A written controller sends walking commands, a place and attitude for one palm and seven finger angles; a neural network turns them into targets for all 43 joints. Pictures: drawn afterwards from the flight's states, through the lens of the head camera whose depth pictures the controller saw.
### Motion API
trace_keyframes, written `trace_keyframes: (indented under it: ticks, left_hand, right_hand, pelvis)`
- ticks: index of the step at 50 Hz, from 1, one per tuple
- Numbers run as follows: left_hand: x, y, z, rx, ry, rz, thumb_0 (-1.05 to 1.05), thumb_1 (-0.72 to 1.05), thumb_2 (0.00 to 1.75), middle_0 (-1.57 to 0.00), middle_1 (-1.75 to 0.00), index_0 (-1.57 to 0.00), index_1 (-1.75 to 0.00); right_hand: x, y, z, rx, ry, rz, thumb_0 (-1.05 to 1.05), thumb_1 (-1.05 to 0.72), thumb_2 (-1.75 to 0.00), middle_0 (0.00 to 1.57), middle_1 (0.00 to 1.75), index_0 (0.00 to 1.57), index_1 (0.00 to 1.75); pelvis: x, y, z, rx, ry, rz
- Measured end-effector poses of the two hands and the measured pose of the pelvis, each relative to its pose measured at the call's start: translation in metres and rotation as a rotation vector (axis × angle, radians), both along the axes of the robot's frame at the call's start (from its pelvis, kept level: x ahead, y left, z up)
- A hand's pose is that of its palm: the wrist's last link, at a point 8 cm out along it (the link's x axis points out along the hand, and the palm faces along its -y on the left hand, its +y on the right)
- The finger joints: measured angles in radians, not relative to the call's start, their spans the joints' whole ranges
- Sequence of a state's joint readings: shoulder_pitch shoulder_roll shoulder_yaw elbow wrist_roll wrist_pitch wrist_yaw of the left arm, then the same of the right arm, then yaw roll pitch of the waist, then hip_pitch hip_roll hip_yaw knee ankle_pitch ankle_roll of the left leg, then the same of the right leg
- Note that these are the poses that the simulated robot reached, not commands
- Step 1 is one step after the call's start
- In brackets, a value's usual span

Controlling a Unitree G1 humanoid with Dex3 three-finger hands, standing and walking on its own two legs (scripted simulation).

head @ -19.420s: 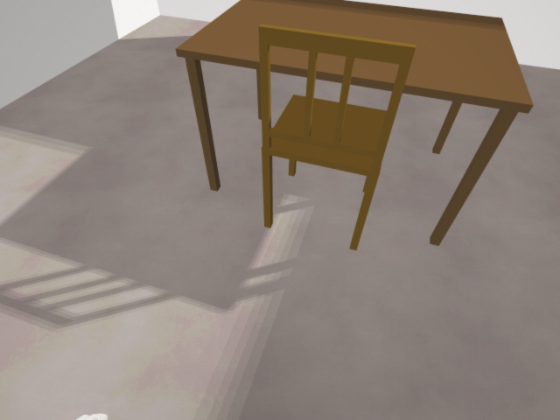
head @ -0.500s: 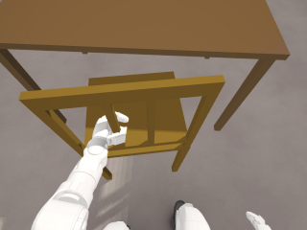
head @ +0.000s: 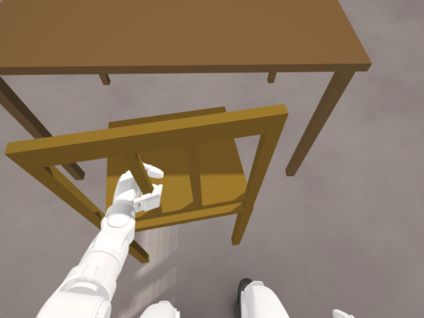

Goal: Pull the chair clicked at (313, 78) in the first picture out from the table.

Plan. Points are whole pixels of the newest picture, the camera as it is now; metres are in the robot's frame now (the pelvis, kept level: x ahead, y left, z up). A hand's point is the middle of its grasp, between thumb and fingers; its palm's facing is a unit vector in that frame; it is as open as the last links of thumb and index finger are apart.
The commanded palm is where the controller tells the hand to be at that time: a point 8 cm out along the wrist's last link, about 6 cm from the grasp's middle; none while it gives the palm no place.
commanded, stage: step backward, pulling the chair out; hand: left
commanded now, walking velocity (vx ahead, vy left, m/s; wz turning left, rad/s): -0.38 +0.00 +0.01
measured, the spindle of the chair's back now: (146, 186) +0.37 +0.15 -0.05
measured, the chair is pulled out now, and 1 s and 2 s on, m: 0.24 0.29 0.41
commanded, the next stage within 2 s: none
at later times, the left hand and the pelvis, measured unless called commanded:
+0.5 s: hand (152, 202) +0.34 +0.13 -0.06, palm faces +0.01 -0.98 -0.21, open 5.6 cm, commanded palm +0.32 +0.19 -0.05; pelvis -0.03 +0.00 +0.01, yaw +1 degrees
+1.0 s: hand (148, 218) +0.30 +0.14 -0.06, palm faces +0.00 -0.97 -0.22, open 5.6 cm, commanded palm +0.30 +0.19 -0.05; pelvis -0.05 +0.00 +0.00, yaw +0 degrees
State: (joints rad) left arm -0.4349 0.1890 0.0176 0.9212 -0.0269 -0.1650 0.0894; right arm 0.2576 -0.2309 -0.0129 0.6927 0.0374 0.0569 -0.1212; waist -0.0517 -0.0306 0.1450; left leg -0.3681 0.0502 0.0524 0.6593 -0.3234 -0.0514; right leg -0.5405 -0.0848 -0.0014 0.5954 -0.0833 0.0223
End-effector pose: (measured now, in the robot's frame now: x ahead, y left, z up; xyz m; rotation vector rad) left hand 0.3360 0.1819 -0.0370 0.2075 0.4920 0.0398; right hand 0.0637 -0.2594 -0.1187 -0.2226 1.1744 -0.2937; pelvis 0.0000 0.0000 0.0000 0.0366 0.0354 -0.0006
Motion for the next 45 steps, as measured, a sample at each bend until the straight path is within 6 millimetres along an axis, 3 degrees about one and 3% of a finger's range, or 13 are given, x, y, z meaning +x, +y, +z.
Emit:
trace_keyframes:
  ticks: [4,12,21,29,37,45]
  left_hand:
    - [-0.006,0.000,0.000,0.003,0.003,0.015,0.03,0.61,0.79,-0.34,-1.25,-0.50,-1.45]
    - [-0.010,0.002,0.001,-0.009,0.021,0.006,0.04,0.63,0.76,-0.31,-1.25,-0.50,-1.45]
    - [-0.012,0.002,0.001,0.006,0.015,0.029,0.04,0.61,0.79,-0.33,-1.24,-0.50,-1.45]
    - [-0.021,0.003,0.001,0.003,0.015,0.008,0.03,0.62,0.76,-0.32,-1.25,-0.49,-1.45]
    - [-0.033,0.003,0.001,0.024,-0.001,0.024,0.03,0.60,0.78,-0.34,-1.26,-0.50,-1.45]
    - [-0.044,0.004,0.002,0.012,0.013,0.030,0.04,0.62,0.77,-0.32,-1.26,-0.50,-1.45]
  right_hand:
    - [-0.005,-0.006,-0.003,0.002,-0.003,-0.010,0.01,-0.91,-0.90,0.20,0.30,0.20,0.30]
    - [-0.014,-0.002,0.009,-0.025,-0.039,-0.007,0.01,-0.91,-0.90,0.20,0.30,0.20,0.30]
    - [-0.007,0.004,-0.002,0.026,-0.042,0.016,0.01,-0.91,-0.90,0.20,0.30,0.21,0.30]
    - [-0.012,0.001,0.011,-0.018,-0.065,0.018,0.01,-0.91,-0.90,0.20,0.30,0.21,0.30]
    - [-0.016,-0.001,0.002,0.020,-0.062,0.027,0.01,-0.91,-0.90,0.20,0.30,0.20,0.30]
    - [-0.032,-0.008,0.008,-0.020,-0.058,0.026,0.01,-0.91,-0.90,0.20,0.30,0.21,0.30]
  pelvis:
    - [-0.004,-0.002,0.000,-0.004,0.004,0.004]
    - [-0.012,0.008,0.006,-0.020,0.006,-0.014]
    - [-0.020,-0.004,0.003,-0.031,0.000,0.009]
    - [-0.032,0.005,0.007,-0.019,0.005,-0.003]
    - [-0.039,-0.011,0.002,-0.030,-0.007,0.002]
    - [-0.049,-0.002,0.005,-0.028,-0.014,0.009]
